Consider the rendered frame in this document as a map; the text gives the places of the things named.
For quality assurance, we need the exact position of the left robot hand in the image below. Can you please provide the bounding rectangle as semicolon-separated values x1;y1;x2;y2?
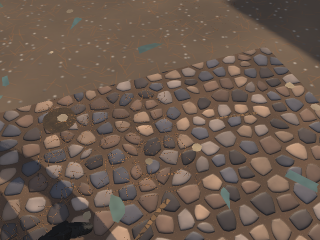
38;220;93;240

